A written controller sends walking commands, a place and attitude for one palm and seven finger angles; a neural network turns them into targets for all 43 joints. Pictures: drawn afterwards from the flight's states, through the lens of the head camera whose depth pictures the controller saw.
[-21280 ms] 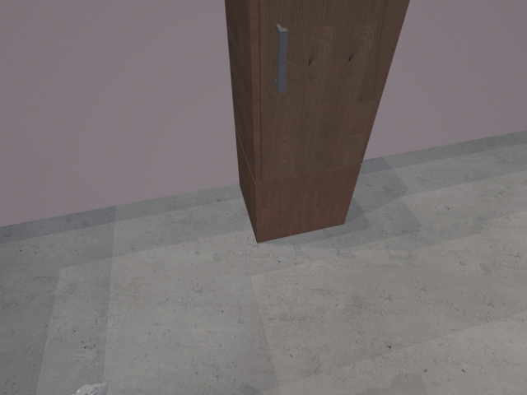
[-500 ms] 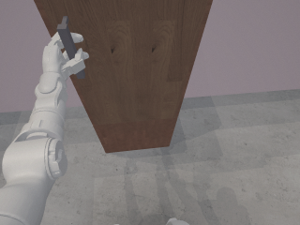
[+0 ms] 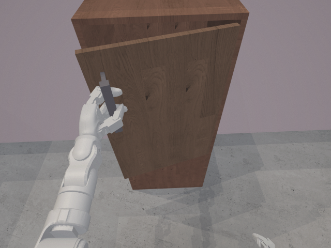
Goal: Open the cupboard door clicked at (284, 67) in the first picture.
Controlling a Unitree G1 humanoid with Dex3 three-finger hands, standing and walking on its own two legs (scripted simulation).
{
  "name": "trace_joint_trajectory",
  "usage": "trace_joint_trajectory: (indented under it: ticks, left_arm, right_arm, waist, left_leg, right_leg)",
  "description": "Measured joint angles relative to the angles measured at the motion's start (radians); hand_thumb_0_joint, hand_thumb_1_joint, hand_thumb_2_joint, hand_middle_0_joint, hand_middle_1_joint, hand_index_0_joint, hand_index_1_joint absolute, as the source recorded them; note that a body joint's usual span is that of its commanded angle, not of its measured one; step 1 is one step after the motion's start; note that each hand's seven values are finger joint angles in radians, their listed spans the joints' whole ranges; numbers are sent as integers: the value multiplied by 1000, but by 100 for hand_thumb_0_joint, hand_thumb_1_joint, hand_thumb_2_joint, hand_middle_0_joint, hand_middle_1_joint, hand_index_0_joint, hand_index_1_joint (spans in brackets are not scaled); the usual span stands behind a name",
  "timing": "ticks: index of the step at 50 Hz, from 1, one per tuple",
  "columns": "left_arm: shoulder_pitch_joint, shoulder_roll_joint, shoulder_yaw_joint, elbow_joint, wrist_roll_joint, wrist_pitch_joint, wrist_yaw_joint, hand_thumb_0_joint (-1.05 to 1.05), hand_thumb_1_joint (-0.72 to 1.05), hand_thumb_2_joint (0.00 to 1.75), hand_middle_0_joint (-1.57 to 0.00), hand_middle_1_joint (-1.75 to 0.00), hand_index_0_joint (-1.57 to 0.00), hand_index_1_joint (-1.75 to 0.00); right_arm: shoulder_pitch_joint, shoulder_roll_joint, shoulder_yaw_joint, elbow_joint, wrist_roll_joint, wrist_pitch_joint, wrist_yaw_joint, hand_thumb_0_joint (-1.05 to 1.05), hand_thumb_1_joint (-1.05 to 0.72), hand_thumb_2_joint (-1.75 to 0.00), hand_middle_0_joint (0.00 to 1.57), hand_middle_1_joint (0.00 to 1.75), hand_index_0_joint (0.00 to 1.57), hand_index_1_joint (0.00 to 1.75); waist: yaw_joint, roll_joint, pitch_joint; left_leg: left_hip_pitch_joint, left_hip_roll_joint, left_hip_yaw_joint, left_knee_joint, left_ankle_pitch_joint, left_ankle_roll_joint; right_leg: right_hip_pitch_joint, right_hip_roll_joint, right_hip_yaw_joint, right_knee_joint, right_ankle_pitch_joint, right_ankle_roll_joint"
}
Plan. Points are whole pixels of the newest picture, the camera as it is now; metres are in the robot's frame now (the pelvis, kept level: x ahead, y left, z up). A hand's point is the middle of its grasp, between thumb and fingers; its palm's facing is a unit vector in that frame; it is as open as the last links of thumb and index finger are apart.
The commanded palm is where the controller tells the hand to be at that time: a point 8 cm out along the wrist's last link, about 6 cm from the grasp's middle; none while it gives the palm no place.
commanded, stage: pull the door open along its arc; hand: left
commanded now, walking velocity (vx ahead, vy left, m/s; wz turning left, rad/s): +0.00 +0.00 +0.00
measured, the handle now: (111, 103) +0.44 +0.15 +0.13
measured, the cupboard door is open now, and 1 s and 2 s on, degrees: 16 39 37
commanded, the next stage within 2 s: open thumb and fingers to let go in 0.48 s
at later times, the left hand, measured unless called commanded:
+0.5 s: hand (160, 162) +0.26 +0.02 +0.14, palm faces +0.23 -0.97 -0.01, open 6.5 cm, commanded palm +0.21 +0.06 +0.12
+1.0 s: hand (149, 157) +0.28 +0.04 +0.13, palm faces +0.41 -0.91 +0.00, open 10.7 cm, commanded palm +0.23 +0.07 +0.12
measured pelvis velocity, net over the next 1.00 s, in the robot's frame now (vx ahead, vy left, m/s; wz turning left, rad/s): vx -0.02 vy -0.05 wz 0.08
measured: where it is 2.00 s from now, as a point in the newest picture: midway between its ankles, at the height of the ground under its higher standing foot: outside the picture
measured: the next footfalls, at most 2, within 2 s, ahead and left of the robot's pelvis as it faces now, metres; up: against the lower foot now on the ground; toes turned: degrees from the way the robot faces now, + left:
none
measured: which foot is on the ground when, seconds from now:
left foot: down 0.00-1.00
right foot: down 0.00-1.00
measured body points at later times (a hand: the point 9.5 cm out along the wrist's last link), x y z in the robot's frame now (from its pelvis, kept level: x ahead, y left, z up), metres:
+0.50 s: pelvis +0.00 -0.04 +0.00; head -0.03 -0.07 +0.45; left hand +0.25 +0.07 +0.14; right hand +0.22 -0.21 -0.08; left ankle -0.02 +0.11 -0.72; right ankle -0.02 -0.11 -0.73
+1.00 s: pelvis -0.02 -0.05 +0.01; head -0.04 -0.08 +0.45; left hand +0.25 +0.09 +0.13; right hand +0.18 -0.25 -0.10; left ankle -0.02 +0.11 -0.72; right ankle -0.02 -0.11 -0.73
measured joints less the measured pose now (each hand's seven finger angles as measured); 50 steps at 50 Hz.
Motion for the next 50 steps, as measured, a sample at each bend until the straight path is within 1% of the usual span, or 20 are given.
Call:
trace_joint_trajectory:
  ticks: [4,7,12,13,15,17,19,22,26,29,31,34,37,40,43,50]
  left_arm:
    - [129,-85,-94,-189,25,71,106,1,71,73,-35,-135,-32,-130]
    - [217,-151,-175,-319,60,137,211,1,70,73,-34,-134,-32,-130]
    - [356,-253,-314,-490,134,235,398,2,69,74,-32,-132,-33,-130]
    - [377,-261,-342,-512,147,249,429,2,69,74,-31,-132,-33,-130]
    - [404,-241,-397,-546,171,276,477,2,68,73,-32,-131,-33,-130]
    - [425,-225,-430,-570,183,298,506,2,67,73,-33,-130,-33,-131]
    - [452,-214,-446,-603,175,320,515,2,66,72,-33,-129,-33,-131]
    - [509,-194,-464,-674,153,355,508,2,66,71,-32,-126,-32,-130]
    - [534,-182,-478,-714,142,372,518,2,66,72,-31,-123,-31,-129]
    - [508,-189,-476,-691,146,363,541,2,65,75,-32,-123,-31,-129]
    - [468,-201,-468,-647,155,347,567,1,64,77,-33,-124,-32,-129]
    - [404,-227,-435,-572,166,330,602,1,61,79,-34,-127,-34,-131]
    - [378,-241,-402,-532,177,307,613,0,56,77,-36,-129,-35,-131]
    - [379,-245,-381,-519,186,279,610,0,49,74,-36,-129,-35,-131]
    - [382,-246,-374,-505,191,253,598,1,37,69,-36,-129,-35,-130]
    - [366,-250,-367,-461,187,224,582,1,-1,51,-34,-125,-33,-125]
  right_arm:
    - [-67,13,5,-19,-8,1,4,1,-91,-90,20,30,20,30]
    - [-117,27,12,-34,-22,14,8,1,-91,-90,20,30,20,30]
    - [-187,61,25,-51,-49,58,22,1,-91,-90,20,30,20,30]
    - [-198,69,28,-50,-54,69,24,1,-91,-90,20,30,20,30]
    - [-218,85,34,-47,-62,90,32,1,-91,-90,20,30,20,30]
    - [-232,96,38,-42,-66,109,42,1,-91,-90,20,30,20,30]
    - [-240,103,43,-36,-66,130,54,1,-91,-90,20,30,20,30]
    - [-239,106,50,-35,-64,158,67,1,-91,-90,20,30,20,30]
    - [-226,91,51,-23,-65,167,68,1,-91,-90,20,30,20,30]
    - [-215,70,43,3,-70,158,53,1,-91,-90,20,30,20,30]
    - [-210,57,36,29,-74,146,38,1,-91,-90,20,30,20,30]
    - [-206,44,24,62,-78,130,20,1,-91,-90,20,30,20,30]
    - [-195,43,16,68,-78,117,10,1,-91,-90,20,30,20,30]
    - [-182,45,11,59,-76,105,3,1,-91,-90,20,30,20,30]
    - [-174,48,9,54,-74,96,-5,1,-91,-90,20,30,20,30]
    - [-177,56,12,55,-73,89,-20,1,-91,-90,20,30,20,30]
  waist:
    - [28,-1,11]
    - [44,-2,20]
    - [52,-4,30]
    - [53,-6,31]
    - [52,-6,32]
    - [49,-2,30]
    - [45,4,27]
    - [33,14,22]
    - [27,24,32]
    - [33,28,47]
    - [39,28,57]
    - [51,26,69]
    - [55,19,74]
    - [55,15,77]
    - [54,13,81]
    - [55,12,86]
  left_leg:
    - [47,-8,-8,-18,6,-3]
    - [77,-11,-18,-27,10,-7]
    - [124,-11,-37,-41,14,-17]
    - [132,-10,-41,-43,15,-20]
    - [144,-6,-49,-44,15,-26]
    - [152,0,-55,-42,13,-32]
    - [159,5,-59,-41,11,-38]
    - [166,12,-63,-40,10,-45]
    - [166,16,-75,-31,10,-49]
    - [163,15,-89,-27,14,-49]
    - [158,11,-102,-25,20,-43]
    - [153,7,-115,-33,34,-39]
    - [154,4,-120,-51,51,-35]
    - [157,3,-121,-65,61,-35]
    - [162,3,-123,-74,64,-35]
    - [174,1,-121,-81,70,-37]
  right_leg:
    - [46,-7,-8,-7,-4,-2]
    - [77,-10,-18,-10,-8,-5]
    - [131,-9,-37,-23,-12,-14]
    - [140,-8,-41,-26,-13,-17]
    - [155,-4,-48,-28,-15,-24]
    - [166,2,-54,-29,-17,-30]
    - [174,7,-58,-31,-18,-36]
    - [182,15,-62,-31,-21,-43]
    - [186,19,-71,-23,-28,-53]
    - [187,19,-83,-18,-30,-58]
    - [187,16,-94,-17,-29,-61]
    - [184,15,-104,-22,-20,-66]
    - [181,14,-105,-31,-10,-69]
    - [180,14,-103,-39,-2,-71]
    - [184,14,-103,-44,4,-71]
    - [197,13,-99,-58,18,-63]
